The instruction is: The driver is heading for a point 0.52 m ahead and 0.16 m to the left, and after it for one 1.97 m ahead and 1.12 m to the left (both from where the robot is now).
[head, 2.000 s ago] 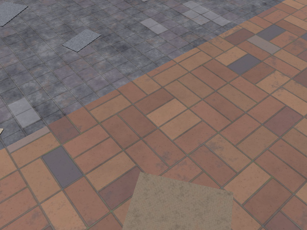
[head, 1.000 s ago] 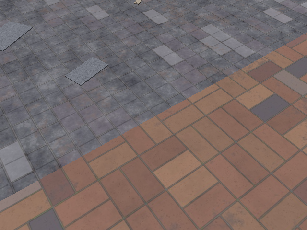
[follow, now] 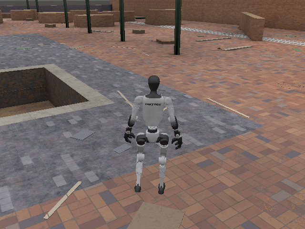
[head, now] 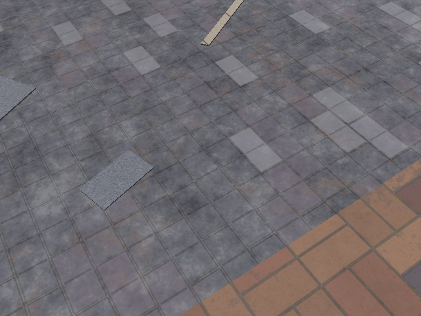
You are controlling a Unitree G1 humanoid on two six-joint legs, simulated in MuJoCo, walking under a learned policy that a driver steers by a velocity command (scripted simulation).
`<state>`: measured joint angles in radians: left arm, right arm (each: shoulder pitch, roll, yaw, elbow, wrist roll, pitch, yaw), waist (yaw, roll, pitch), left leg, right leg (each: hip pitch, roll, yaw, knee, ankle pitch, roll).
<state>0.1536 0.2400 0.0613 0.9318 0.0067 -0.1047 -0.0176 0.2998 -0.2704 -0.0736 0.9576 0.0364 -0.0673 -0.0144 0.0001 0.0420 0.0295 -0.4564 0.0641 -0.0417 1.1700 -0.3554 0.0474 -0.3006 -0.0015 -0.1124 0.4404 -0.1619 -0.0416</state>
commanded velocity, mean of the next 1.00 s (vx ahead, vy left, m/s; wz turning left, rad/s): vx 0.36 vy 0.00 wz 0.41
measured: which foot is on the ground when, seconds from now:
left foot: up 0.00-0.36, down 0.38-0.86, up 0.88-1.00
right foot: down 0.00-0.40, up 0.42-0.82, down 0.84-1.00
